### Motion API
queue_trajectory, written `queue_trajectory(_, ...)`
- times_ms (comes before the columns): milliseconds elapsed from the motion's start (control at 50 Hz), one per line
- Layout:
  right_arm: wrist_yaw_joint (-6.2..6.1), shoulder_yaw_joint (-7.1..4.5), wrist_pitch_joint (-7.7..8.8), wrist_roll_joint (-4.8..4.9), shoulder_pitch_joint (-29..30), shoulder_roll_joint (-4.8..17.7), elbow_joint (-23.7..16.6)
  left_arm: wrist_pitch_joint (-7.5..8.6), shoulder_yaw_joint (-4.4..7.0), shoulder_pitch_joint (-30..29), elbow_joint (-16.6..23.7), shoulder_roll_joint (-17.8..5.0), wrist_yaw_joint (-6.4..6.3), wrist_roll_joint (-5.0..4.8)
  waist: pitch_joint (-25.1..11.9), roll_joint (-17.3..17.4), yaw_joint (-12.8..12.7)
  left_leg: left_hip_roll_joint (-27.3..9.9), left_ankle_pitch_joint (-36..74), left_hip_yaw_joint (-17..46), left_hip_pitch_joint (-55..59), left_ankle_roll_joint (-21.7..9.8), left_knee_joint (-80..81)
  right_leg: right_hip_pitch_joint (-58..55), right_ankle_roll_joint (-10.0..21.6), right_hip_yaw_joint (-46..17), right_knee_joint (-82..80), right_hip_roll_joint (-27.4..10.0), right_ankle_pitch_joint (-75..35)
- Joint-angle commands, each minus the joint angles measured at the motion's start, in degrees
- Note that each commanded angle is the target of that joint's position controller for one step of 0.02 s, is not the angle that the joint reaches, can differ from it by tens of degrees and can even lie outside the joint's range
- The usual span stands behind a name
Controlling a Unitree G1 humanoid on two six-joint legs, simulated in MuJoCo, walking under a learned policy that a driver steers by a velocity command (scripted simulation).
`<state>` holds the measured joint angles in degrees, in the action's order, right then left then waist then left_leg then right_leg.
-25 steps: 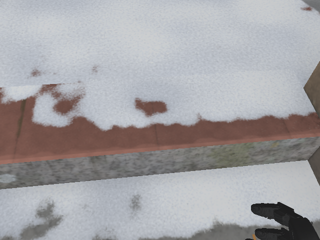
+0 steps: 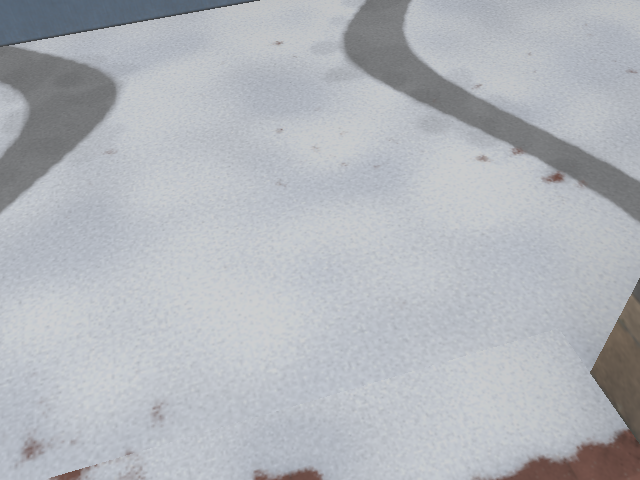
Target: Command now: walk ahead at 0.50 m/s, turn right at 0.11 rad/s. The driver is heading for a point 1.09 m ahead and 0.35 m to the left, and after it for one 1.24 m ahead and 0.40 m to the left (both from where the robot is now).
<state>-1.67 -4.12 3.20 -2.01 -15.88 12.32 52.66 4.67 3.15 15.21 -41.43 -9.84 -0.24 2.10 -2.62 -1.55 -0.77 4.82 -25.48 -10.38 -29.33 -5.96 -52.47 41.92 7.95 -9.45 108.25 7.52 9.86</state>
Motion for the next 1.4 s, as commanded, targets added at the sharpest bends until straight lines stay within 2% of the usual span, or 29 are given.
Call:
queue_trajectory(20,1.55,2.33,4.05,0.27,-3.3,-6.7,3.3,-1.92,-3.84,0.0,6.3,7.4,-0.68,-0.31,8.4,-1.9,-4.3,-14.3,5.9,25.6,2.4,-5.0,30.9,20.0,1.2,-3.5,5.8,-3.9,5.0)
queue_trajectory(80,1.52,2.37,4.46,1.29,-2.9,-3.3,1.8,-2.16,-3.21,-6.8,8.8,2.9,-0.11,0.40,8.4,-1.1,-4.1,-13.0,13.8,18.8,0.4,-5.9,36.5,17.1,-1.7,6.0,-9.9,-8.1,-2.9)
queue_trajectory(120,1.20,1.73,5.75,1.40,-10.4,0.2,3.4,-2.26,-3.09,-10.1,9.3,4.0,-0.54,-0.39,5.0,5.8,-0.9,-14.9,25.3,20.4,11.0,-8.7,37.8,23.7,-1.8,11.6,0.7,-8.8,1.1)
queue_trajectory(160,0.66,0.69,6.12,0.74,-16.8,2.3,4.4,-2.27,-3.17,-17.9,12.4,5.0,-0.94,0.36,4.6,6.3,3.0,-17.5,24.4,24.3,26.5,-10.1,38.1,39.9,-1.0,11.1,12.2,-10.7,10.8)
queue_trajectory(260,-1.67,0.95,3.60,-0.22,-26.4,0.1,6.9,-1.44,-6.44,-40.7,24.3,8.2,0.64,-0.28,9.6,6.8,8.7,-17.5,23.3,22.3,36.6,-6.4,47.4,50.3,0.0,13.0,-4.0,-14.8,26.1)
queue_trajectory(280,-1.78,0.85,2.93,0.55,-24.5,0.7,5.7,-2.05,-6.84,-37.6,24.1,7.3,1.64,-0.56,6.9,6.7,7.7,-16.4,28.7,18.3,31.5,-8.1,53.7,35.7,-0.4,17.8,-17.1,-15.0,21.8)
queue_trajectory(300,-2.03,1.46,2.15,3.15,-25.7,-2.3,6.4,-2.80,-7.54,-38.6,23.9,9.8,2.50,-1.10,3.3,4.0,8.4,-15.5,40.9,15.4,25.1,-7.7,56.6,17.3,1.1,19.2,-25.7,-13.4,16.5)
queue_trajectory(340,0.14,0.62,3.57,2.50,-18.2,5.7,1.8,-2.73,-4.36,-18.0,17.2,4.9,1.94,-3.03,-9.4,8.8,-1.5,-17.3,93.3,12.1,19.8,-6.7,41.0,-17.4,2.0,21.8,-34.4,-5.8,13.7)
queue_trajectory(380,2.71,-2.35,5.88,4.02,-13.8,14.5,-0.3,-3.34,0.23,3.5,11.6,-4.7,0.10,-2.13,-22.1,11.4,-12.8,-17.1,94.1,13.6,21.8,-2.0,12.5,-35.9,3.6,9.8,-46.8,-7.6,15.7)
queue_trajectory(400,4.14,-1.44,6.78,6.89,-16.7,7.9,-3.1,-2.03,2.49,8.4,9.1,-11.1,0.03,0.07,-28.6,-3.2,-11.5,-8.0,61.5,15.1,3.9,1.3,-10.7,-49.8,9.4,-21.3,-60.1,-25.4,20.4)
queue_trajectory(420,4.73,-2.88,7.00,3.92,-12.0,7.7,-4.9,-2.99,3.52,7.7,8.9,-13.7,-0.02,-0.04,-30.7,-10.9,-11.5,1.9,17.9,17.7,0.8,2.7,-38.1,-45.0,10.2,-43.4,-83.4,-29.8,15.0)
queue_trajectory(460,3.35,-2.25,4.41,2.04,-10.3,-0.6,-8.6,-1.57,2.23,-5.2,5.5,-6.8,1.24,-1.52,-15.2,-0.2,-1.1,-4.8,22.3,17.3,-9.7,2.9,-51.9,-30.3,8.2,-32.1,-81.1,-30.9,22.3)
queue_trajectory(500,1.94,-0.87,3.12,-0.17,-2.6,-3.9,-14.0,0.78,0.34,-5.9,-1.1,0.2,0.98,-1.11,-0.6,0.9,1.6,-6.3,18.8,16.6,-16.9,0.0,-56.9,-15.5,6.5,-18.6,-79.3,-28.3,18.2)
queue_trajectory(520,1.55,-0.17,1.81,0.34,-3.1,-4.9,-14.2,1.51,-0.38,-5.7,-3.9,2.9,1.18,-0.03,1.3,1.5,3.6,-6.2,17.0,17.6,-18.6,-1.2,-58.2,-13.4,4.3,-12.8,-80.7,-27.6,19.0)
queue_trajectory(560,0.99,1.71,-0.09,1.19,-2.1,-8.1,-16.0,2.70,-0.12,-2.0,-9.0,2.3,1.24,0.71,4.4,-0.1,6.2,-5.6,15.6,19.6,-24.9,-2.2,-57.8,-13.3,0.8,-3.9,-83.6,-26.1,10.8)
queue_trajectory(620,1.02,-0.02,-2.12,0.82,0.0,-1.5,-15.9,4.01,0.35,-6.3,-7.7,-2.4,0.97,-0.75,6.9,0.2,7.2,-5.8,23.9,16.3,-18.3,0.6,-34.3,-10.9,-2.6,12.3,-94.8,-22.9,-0.2)
queue_trajectory(680,3.25,-0.95,-2.82,0.68,4.9,1.6,-15.8,5.69,1.09,-2.5,-8.5,-6.4,-0.22,-1.41,4.4,-0.7,5.0,-6.5,31.5,8.9,-11.9,0.6,-12.7,-21.7,-2.3,21.3,-97.4,-18.3,-13.1)
queue_trajectory(740,4.62,-0.28,-2.45,1.84,9.7,-0.2,-15.6,5.53,1.66,1.4,-7.7,-9.1,-1.30,-1.54,4.2,-1.5,2.2,-6.9,32.5,4.1,-5.8,-0.4,4.8,-32.5,-2.7,25.4,-100.8,-18.0,-16.9)
queue_trajectory(840,4.17,-1.28,-3.27,0.23,11.6,3.1,-17.1,1.75,2.49,7.9,-6.9,-11.9,-2.30,-1.69,3.5,-5.9,0.3,-2.5,17.1,-0.3,-2.4,-2.8,17.3,-52.5,-2.7,26.6,-90.5,-23.1,-47.0)
queue_trajectory(900,3.51,-2.75,-2.24,0.53,0.2,5.8,-13.9,-1.48,3.45,7.4,-5.4,-14.8,-2.01,-1.79,-0.8,-6.2,5.4,2.0,9.5,-0.1,10.5,-6.0,24.2,-51.0,-3.1,27.3,-69.6,-23.2,-50.7)
queue_trajectory(920,2.76,-3.81,-1.63,-0.20,-7.8,8.1,-11.3,-1.89,3.34,6.1,-4.0,-14.1,-1.88,-1.57,-4.9,-2.4,8.9,-0.1,8.0,6.3,24.5,-7.2,24.5,-39.3,-4.3,26.3,-55.4,-22.0,-37.3)
queue_trajectory(940,2.34,-5.20,-1.29,-1.03,-7.7,14.2,-11.9,-1.66,1.91,4.7,0.7,-7.2,-1.63,-2.12,-5.8,8.6,5.9,-14.7,7.8,31.5,39.1,-13.3,25.7,-13.9,-7.3,25.2,-37.3,-14.1,-1.4)
queue_trajectory(960,2.73,-5.80,-1.50,0.32,-6.2,16.6,-14.4,-0.66,1.88,2.8,4.0,-8.0,-0.90,-1.50,-10.5,10.4,4.8,-22.2,7.5,56.6,43.6,-19.5,35.5,-0.8,-8.7,13.0,-25.3,-4.9,21.0)
queue_trajectory(980,2.26,-4.92,-1.57,0.97,-5.8,13.9,-14.3,0.41,2.11,-2.7,4.9,-9.2,-0.34,-1.42,-6.5,2.6,5.6,-21.3,11.0,49.8,40.4,-17.6,37.8,2.8,-8.4,6.8,-24.5,-9.2,14.7)
queue_trajectory(1020,1.97,-3.23,-0.53,1.48,-1.9,9.2,-14.0,1.78,1.54,-2.4,4.5,-9.4,-0.40,-1.41,0.3,-2.2,1.5,-17.6,22.7,36.8,27.0,-12.9,38.2,-2.0,-8.1,6.6,-33.2,-13.3,6.8)
queue_trajectory(1060,1.90,-2.27,0.92,1.86,-1.1,7.6,-13.8,-0.10,1.22,-1.1,3.8,-9.0,-0.25,0.25,0.2,-0.9,-0.6,-14.2,31.3,30.8,21.1,-10.8,38.8,-7.1,-9.0,6.4,-38.1,-14.4,7.1)
queue_trajectory(1180,1.47,-2.21,0.93,1.25,-7.5,10.5,-11.4,-2.87,0.03,-6.4,4.9,-7.9,-0.04,0.35,1.5,4.5,1.6,-9.2,59.1,23.2,20.8,-7.5,34.0,-3.4,-11.5,9.8,-50.4,-12.0,2.0)
queue_trajectory(1320,0.38,-1.98,-2.19,0.87,-10.0,11.0,-12.4,-2.28,-1.07,-15.6,8.0,-7.8,-0.96,-0.84,-1.2,8.1,6.1,-7.7,58.9,27.0,27.6,-4.8,25.2,-6.5,-10.4,9.6,-67.3,-7.1,-3.5)
queue_trajectory(1400,0.37,-2.37,-2.23,1.68,-1.4,13.0,-15.6,-0.48,-0.14,-2.5,4.7,-10.8,-2.11,-1.05,-1.3,4.7,-2.8,-4.9,52.1,30.7,18.6,-0.2,13.1,-28.4,-6.5,7.6,-82.6,-6.6,-11.9)
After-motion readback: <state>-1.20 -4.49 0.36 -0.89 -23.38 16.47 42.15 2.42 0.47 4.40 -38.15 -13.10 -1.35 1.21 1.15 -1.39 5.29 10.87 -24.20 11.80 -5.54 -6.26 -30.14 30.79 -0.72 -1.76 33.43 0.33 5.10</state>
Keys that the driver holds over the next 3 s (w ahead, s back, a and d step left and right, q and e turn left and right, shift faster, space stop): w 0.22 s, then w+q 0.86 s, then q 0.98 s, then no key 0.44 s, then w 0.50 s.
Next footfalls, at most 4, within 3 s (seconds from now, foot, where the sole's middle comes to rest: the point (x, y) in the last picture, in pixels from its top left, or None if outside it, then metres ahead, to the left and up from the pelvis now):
0.36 right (451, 467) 0.47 -0.16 -0.55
0.92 left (321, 349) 0.71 0.06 -0.55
1.42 right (320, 236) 1.02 0.07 -0.55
1.84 left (287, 319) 0.79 0.13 -0.55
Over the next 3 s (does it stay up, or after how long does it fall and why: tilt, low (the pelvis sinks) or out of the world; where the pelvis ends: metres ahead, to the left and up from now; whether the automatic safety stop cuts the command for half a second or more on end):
stays up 0.91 0.16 0.23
